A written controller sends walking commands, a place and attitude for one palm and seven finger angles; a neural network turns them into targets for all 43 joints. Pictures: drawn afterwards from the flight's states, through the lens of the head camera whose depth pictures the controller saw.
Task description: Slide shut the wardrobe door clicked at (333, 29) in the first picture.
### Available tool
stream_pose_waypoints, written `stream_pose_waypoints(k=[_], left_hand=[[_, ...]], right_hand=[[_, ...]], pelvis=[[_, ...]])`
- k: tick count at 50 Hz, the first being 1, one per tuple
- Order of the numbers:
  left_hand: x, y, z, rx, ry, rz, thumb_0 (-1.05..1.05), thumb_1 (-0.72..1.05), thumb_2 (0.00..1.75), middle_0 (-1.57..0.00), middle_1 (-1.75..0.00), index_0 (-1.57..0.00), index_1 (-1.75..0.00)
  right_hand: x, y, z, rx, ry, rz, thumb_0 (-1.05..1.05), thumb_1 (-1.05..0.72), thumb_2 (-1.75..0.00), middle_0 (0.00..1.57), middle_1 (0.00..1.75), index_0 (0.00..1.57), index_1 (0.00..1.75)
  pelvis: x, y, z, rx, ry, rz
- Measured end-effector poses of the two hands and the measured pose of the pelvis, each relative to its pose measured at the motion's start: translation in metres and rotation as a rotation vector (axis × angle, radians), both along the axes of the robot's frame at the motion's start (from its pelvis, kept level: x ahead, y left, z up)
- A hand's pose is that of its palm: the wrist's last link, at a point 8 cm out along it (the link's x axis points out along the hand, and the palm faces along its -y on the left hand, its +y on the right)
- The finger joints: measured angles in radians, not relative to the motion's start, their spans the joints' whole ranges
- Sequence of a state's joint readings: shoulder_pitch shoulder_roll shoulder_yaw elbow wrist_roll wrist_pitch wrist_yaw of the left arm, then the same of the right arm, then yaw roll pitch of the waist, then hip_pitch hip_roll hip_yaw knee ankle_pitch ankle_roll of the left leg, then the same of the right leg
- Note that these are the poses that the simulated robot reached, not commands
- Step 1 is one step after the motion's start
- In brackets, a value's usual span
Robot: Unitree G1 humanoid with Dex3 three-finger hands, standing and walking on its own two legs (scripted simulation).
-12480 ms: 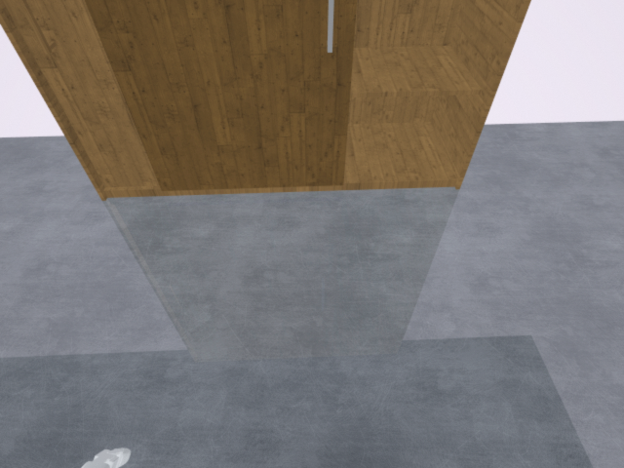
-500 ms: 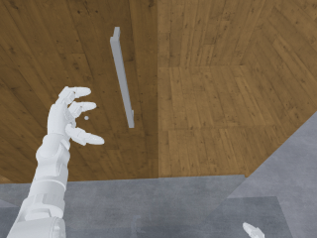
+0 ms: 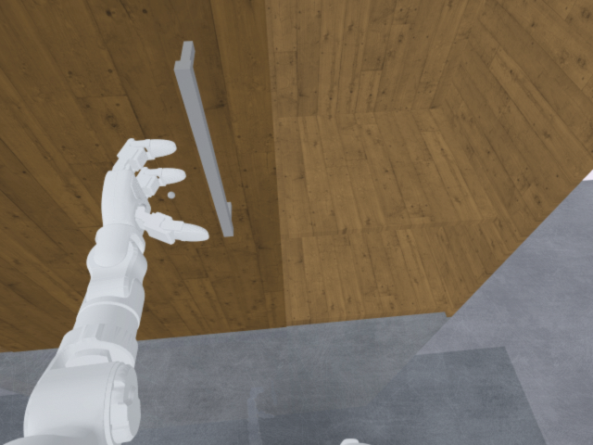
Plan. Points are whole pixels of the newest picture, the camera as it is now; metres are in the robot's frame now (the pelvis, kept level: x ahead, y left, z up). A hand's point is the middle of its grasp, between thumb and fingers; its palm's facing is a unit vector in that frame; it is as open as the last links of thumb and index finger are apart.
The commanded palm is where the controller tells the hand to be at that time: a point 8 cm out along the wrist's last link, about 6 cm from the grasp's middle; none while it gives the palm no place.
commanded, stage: move the hooked fingers beside the handle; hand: left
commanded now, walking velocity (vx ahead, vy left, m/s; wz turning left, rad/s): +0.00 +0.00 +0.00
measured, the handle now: (212, 159) +0.48 +0.11 +0.11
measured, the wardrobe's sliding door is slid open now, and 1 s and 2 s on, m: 0.56 0.56 0.56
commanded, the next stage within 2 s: feel for the door with the fingertips in 0.68 s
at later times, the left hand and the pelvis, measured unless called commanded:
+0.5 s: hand (175, 199) +0.43 +0.17 +0.08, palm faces +0.08 -1.00 -0.02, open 13.9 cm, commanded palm +0.40 +0.22 +0.08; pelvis +0.00 +0.00 +0.00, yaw +0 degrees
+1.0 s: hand (190, 200) +0.43 +0.14 +0.08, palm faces +0.06 -1.00 -0.01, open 14.0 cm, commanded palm +0.39 +0.20 +0.08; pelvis +0.00 +0.00 +0.00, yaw +0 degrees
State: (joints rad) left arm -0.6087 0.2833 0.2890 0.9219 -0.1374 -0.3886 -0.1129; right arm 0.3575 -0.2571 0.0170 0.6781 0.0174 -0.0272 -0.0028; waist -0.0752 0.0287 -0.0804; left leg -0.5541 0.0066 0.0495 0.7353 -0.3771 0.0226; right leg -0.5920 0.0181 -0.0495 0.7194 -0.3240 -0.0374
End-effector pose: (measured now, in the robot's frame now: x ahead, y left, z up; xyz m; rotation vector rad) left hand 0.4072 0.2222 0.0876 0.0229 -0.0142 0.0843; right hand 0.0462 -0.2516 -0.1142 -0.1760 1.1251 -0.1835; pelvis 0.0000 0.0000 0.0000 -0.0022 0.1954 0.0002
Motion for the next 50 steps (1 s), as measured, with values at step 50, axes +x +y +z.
stream_pose_waypoints(k=[50], left_hand=[[-0.004, -0.025, -0.007, -0.010, 0.000, -0.022, -0.01, -0.50, 0.30, -0.30, -1.21, -0.30, -1.20]], right_hand=[[0.020, 0.002, 0.001, 0.013, -0.043, 0.013, 0.00, -0.90, -0.90, 0.20, 0.30, 0.20, 0.30]], pelvis=[[0.003, 0.000, -0.001, -0.001, 0.002, 0.003]])
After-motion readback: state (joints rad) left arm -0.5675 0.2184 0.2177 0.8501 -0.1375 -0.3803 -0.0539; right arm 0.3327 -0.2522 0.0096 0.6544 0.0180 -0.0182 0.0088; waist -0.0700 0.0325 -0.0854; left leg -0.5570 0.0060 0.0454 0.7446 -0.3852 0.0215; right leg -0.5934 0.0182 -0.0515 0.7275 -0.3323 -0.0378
